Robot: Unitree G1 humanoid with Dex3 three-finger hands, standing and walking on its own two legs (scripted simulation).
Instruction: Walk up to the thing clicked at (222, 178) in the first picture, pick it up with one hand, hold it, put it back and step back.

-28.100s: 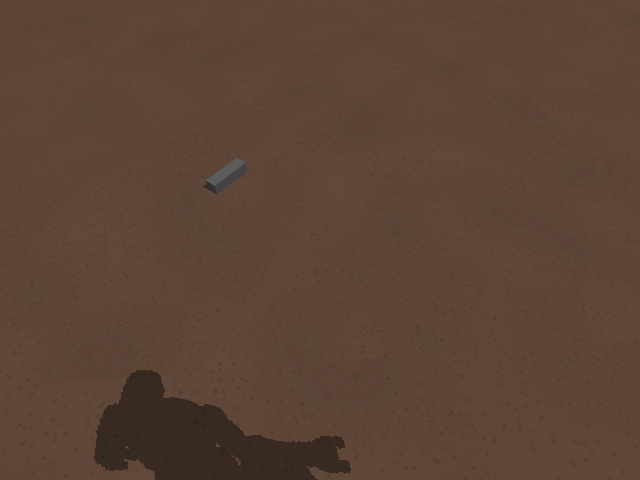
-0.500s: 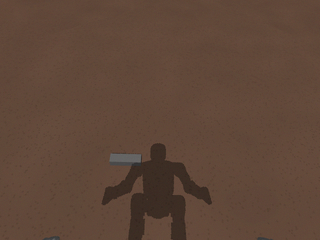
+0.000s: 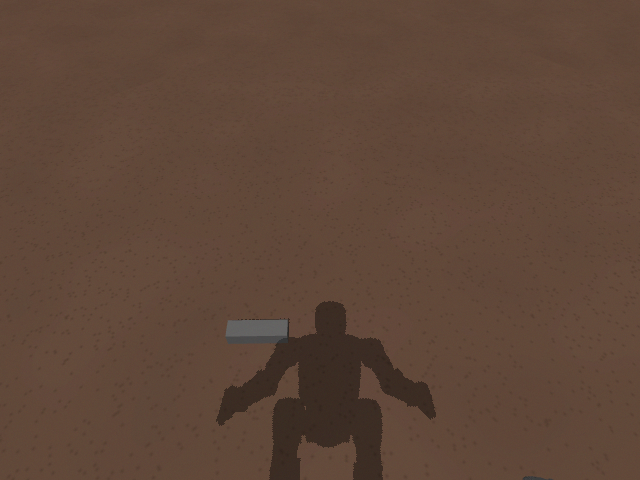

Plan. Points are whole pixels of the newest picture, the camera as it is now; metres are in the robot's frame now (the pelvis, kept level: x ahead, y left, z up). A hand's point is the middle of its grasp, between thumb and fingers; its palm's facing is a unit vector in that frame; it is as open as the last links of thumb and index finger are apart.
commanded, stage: stand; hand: left
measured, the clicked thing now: (258, 331) +0.69 +0.22 -0.76
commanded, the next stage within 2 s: walk up in 0.78 s
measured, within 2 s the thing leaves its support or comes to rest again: neither
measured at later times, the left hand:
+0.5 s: hand out of the picture +0.08 +0.25 -0.16, palm faces -0.05 -0.94 -0.34, open 7.4 cm
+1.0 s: hand out of the picture +0.07 +0.28 -0.16, palm faces +0.04 -0.94 -0.35, open 7.4 cm
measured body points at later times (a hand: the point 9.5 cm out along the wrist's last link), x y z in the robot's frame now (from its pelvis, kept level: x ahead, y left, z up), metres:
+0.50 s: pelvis +0.00 +0.00 +0.00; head +0.01 +0.00 +0.45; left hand +0.08 +0.30 -0.13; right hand +0.06 -0.31 -0.13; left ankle +0.02 +0.12 -0.75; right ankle +0.00 -0.13 -0.75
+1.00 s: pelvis +0.03 +0.01 -0.01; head +0.04 +0.02 +0.44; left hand +0.07 +0.33 -0.14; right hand +0.10 -0.31 -0.13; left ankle +0.05 +0.12 -0.74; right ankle +0.00 -0.13 -0.75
